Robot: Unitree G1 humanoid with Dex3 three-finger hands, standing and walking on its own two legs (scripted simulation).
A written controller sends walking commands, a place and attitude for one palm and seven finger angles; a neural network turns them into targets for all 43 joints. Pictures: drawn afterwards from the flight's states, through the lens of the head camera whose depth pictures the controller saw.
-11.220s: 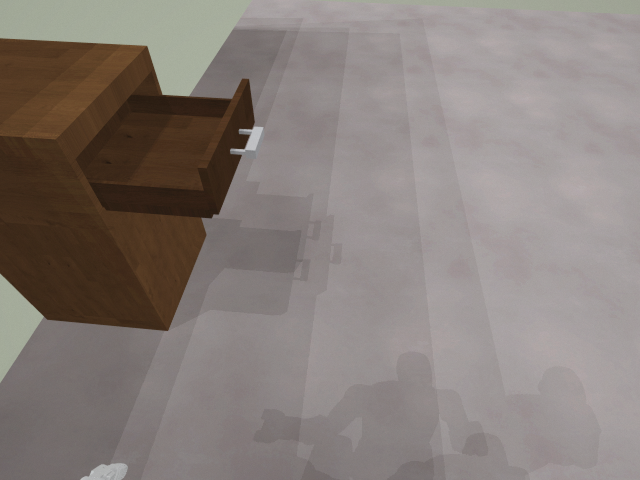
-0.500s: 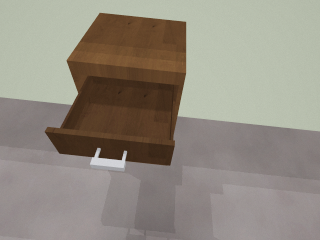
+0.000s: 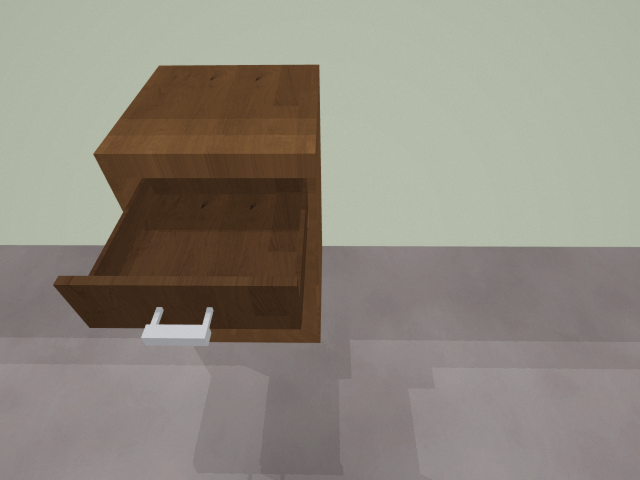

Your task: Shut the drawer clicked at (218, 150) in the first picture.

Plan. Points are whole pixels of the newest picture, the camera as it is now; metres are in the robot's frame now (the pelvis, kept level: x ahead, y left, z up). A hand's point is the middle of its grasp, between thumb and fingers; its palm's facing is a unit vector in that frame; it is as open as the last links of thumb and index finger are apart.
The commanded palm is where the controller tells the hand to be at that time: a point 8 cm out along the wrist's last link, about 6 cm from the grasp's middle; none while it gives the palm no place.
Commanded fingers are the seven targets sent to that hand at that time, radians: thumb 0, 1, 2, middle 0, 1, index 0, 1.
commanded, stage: come to a stop and stand still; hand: left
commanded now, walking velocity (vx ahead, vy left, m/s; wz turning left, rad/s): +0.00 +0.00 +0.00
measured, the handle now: (180, 323) +0.39 +0.27 -0.12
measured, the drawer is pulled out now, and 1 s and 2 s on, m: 0.29 0.29 0.29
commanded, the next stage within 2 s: look again from close up in 0.22 s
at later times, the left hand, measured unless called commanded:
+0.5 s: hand out of the picture +0.01 +0.18 -0.18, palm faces +0.03 -0.99 -0.17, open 7.4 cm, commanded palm none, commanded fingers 0.00 0.90 0.90 -0.20 -0.30 -0.20 -0.30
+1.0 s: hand out of the picture +0.02 +0.25 -0.18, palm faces -0.01 -0.98 -0.22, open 7.4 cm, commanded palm none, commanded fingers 0.00 0.90 0.90 -0.20 -0.30 -0.20 -0.30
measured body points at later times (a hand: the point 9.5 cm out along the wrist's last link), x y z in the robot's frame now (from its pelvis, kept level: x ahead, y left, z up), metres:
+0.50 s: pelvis +0.03 +0.03 -0.01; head +0.03 +0.03 +0.44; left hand +0.01 +0.24 -0.17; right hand +0.05 -0.20 -0.16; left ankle +0.04 +0.15 -0.74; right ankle -0.03 -0.08 -0.74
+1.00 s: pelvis +0.03 +0.06 +0.00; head +0.04 +0.06 +0.45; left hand +0.02 +0.30 -0.16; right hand +0.05 -0.17 -0.16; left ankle +0.04 +0.15 -0.74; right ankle -0.03 -0.08 -0.74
